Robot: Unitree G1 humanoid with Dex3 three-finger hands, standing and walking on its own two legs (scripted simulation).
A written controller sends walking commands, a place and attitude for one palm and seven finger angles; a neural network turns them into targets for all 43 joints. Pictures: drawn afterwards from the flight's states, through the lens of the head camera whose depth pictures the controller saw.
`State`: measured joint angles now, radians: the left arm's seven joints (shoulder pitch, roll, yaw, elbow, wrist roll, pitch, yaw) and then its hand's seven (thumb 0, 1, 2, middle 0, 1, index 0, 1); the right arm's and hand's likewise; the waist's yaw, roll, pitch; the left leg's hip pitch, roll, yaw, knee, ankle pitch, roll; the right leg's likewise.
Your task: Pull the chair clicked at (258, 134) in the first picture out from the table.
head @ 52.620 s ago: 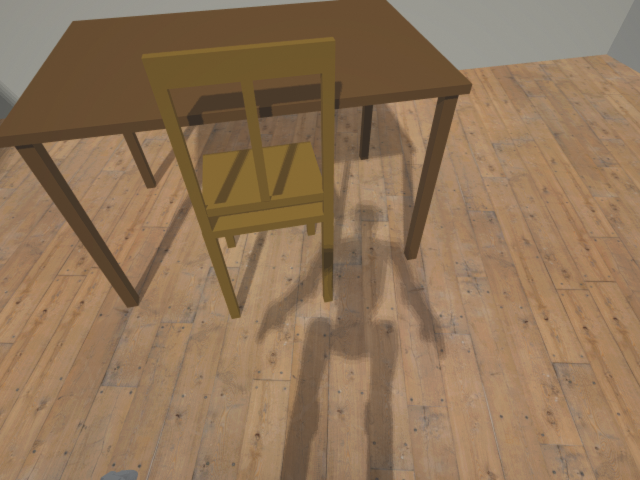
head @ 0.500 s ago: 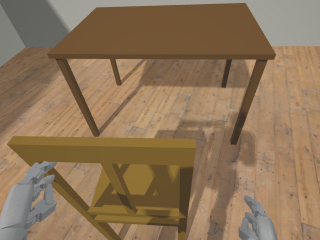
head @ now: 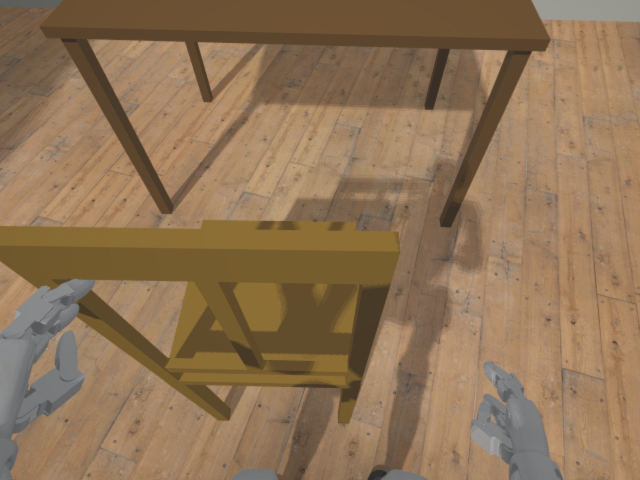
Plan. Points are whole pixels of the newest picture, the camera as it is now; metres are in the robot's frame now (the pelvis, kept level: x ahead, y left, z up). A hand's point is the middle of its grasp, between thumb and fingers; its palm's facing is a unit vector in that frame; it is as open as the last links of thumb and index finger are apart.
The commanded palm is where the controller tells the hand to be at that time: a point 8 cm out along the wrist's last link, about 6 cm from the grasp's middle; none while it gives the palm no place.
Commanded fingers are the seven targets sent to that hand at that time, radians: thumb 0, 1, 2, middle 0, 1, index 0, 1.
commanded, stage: step back with the hand held close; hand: left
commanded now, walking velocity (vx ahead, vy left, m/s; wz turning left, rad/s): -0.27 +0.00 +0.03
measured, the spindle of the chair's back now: (237, 330) +0.30 +0.15 -0.06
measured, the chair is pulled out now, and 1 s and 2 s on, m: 0.60 0.60 0.60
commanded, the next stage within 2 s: stop stepping back and stand still in 0.70 s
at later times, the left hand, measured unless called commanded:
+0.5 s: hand out of the picture +0.13 +0.28 +0.12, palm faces +0.41 -0.82 -0.41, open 7.4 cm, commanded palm +0.06 +0.33 +0.18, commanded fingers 0.00 0.90 0.90 -0.20 -0.30 -0.20 -0.30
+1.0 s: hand out of the picture +0.02 +0.26 +0.15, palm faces +0.33 -0.80 -0.50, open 7.4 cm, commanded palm -0.03 +0.30 +0.18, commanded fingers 0.00 0.90 0.90 -0.20 -0.30 -0.20 -0.30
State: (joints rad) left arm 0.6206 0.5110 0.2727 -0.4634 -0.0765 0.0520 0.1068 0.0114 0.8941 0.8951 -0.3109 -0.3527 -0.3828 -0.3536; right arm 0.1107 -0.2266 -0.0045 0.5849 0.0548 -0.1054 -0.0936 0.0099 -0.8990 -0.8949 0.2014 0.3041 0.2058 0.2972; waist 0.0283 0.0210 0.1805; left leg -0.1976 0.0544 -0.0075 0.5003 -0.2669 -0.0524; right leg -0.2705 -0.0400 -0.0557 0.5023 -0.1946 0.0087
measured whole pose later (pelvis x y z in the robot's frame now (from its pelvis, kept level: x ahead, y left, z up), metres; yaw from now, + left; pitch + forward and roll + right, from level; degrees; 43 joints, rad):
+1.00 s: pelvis -0.19 +0.01 -0.01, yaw -3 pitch -1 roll +1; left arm 0.58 0.45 0.41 -0.50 -0.05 -0.17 0.13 0.01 0.89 0.90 -0.22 -0.30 -0.22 -0.30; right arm 0.16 -0.19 -0.02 0.62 0.03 -0.13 -0.08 0.01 -0.90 -0.89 0.20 0.30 0.21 0.30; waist 0.00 -0.05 0.04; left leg -0.31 0.00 0.03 0.53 -0.20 0.00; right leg -0.24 -0.03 0.01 0.64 -0.45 0.02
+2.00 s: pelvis -0.26 -0.01 +0.00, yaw +3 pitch -2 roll +0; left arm 0.27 0.12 0.02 0.70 -0.01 0.05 0.01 -0.06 0.97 0.89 -0.21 -0.30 -0.21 -0.30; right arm 0.26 -0.15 0.02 0.88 -0.02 0.00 -0.01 0.01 -0.90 -0.89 0.20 0.30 0.20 0.30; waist -0.01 -0.07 0.04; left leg -0.28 0.00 -0.05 0.57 -0.27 -0.01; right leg -0.22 -0.02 -0.14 0.57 -0.33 -0.04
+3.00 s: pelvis -0.27 -0.01 +0.00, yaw +2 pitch -2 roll +0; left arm 0.33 0.10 -0.01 1.09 0.00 0.01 0.03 0.00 0.91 0.90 -0.20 -0.30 -0.20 -0.30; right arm 0.35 -0.09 0.01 1.09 -0.01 -0.01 -0.04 0.00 -0.91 -0.89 0.20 0.30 0.20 0.30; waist 0.00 0.02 0.05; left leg -0.24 0.01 -0.03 0.47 -0.20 -0.01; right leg -0.18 0.00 -0.13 0.47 -0.25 -0.05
